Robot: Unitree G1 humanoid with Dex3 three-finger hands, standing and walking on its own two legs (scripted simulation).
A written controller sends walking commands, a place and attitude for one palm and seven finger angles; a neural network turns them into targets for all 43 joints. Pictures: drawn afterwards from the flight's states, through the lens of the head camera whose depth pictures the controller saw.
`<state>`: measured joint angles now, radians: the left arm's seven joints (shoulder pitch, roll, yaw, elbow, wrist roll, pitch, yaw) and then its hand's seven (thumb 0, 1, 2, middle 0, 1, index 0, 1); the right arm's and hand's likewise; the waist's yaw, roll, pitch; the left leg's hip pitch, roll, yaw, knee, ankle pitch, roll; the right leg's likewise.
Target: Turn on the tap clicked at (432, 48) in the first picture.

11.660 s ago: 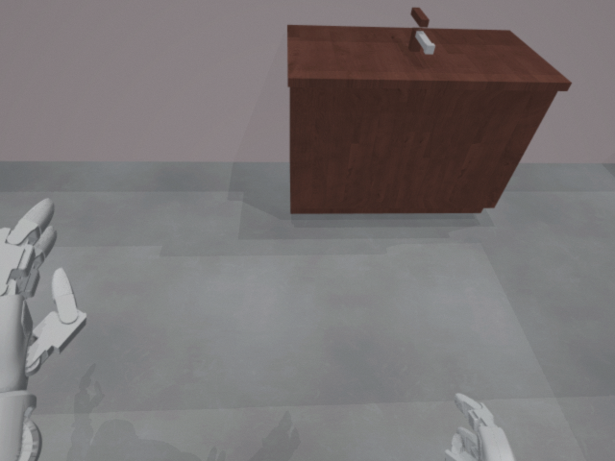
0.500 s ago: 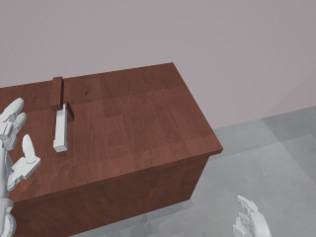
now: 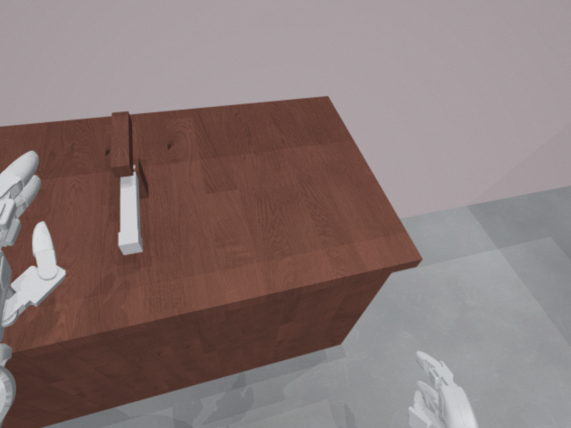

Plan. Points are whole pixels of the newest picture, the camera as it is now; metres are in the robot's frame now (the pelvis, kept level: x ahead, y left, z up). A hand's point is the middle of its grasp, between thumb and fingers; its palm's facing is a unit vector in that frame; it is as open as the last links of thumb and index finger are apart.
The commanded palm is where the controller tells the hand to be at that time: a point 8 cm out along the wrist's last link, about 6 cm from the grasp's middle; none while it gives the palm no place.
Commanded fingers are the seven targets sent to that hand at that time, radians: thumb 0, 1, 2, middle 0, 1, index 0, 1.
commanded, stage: come to a stop and stand still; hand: left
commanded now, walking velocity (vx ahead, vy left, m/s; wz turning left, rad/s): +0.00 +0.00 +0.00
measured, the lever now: (130, 242) +0.35 +0.27 +0.00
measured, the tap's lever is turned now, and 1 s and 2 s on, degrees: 0 0 0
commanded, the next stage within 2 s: look again from close up in 0.26 s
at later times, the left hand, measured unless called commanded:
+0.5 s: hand (43, 270) +0.22 +0.27 +0.16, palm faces +0.38 -0.85 -0.37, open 7.5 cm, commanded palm +0.16 +0.29 +0.17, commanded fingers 0.00 0.90 0.90 -0.20 -0.30 -0.20 -0.30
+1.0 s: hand (74, 269) +0.22 +0.24 +0.16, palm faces +0.37 -0.85 -0.37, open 7.5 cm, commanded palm +0.16 +0.27 +0.17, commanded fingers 0.00 0.90 0.90 -0.20 -0.30 -0.20 -0.30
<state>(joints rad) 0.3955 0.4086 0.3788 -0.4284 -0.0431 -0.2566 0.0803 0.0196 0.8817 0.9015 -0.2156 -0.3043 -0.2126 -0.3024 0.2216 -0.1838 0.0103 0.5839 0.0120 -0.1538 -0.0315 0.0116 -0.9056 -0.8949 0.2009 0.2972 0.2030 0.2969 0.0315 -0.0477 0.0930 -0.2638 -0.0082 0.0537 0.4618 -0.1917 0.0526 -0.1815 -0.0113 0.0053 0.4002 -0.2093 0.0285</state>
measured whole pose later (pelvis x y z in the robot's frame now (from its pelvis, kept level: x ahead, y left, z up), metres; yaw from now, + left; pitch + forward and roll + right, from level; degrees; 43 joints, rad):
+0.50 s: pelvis +0.00 +0.01 +0.00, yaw +0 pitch +0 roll -2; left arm 0.40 0.38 0.36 -0.46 -0.04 -0.25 0.10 0.02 0.89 0.90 -0.21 -0.30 -0.21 -0.30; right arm 0.18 -0.19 0.02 0.58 0.01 -0.14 -0.02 0.01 -0.90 -0.89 0.20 0.30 0.21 0.30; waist 0.03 -0.04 0.07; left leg -0.26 -0.02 0.05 0.45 -0.18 0.07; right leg -0.16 -0.03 0.00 0.35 -0.19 0.05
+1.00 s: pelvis +0.00 -0.01 +0.00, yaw +0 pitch +0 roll -1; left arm 0.40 0.38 0.36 -0.45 -0.05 -0.22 0.09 0.02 0.89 0.90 -0.21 -0.30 -0.21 -0.30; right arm 0.20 -0.17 0.01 0.58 0.02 -0.11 -0.02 0.01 -0.90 -0.89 0.20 0.30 0.20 0.30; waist 0.02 -0.03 0.06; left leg -0.25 0.01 0.04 0.43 -0.17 0.03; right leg -0.17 0.00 -0.01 0.37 -0.19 0.01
